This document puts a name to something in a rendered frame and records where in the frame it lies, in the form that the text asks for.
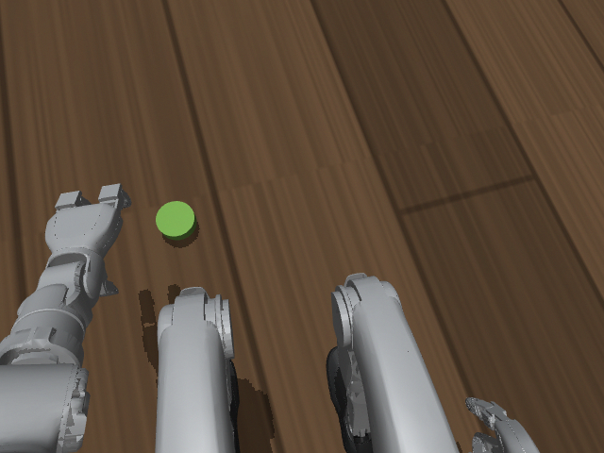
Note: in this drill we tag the left robot hand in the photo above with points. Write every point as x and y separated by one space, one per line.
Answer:
78 223

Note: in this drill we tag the right robot foot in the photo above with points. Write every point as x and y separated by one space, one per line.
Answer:
352 444

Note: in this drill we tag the left robot arm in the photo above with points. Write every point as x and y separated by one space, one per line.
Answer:
43 398

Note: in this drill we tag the tin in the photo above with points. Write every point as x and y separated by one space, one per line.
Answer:
176 220

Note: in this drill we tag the right robot hand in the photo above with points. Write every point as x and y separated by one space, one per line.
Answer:
511 437

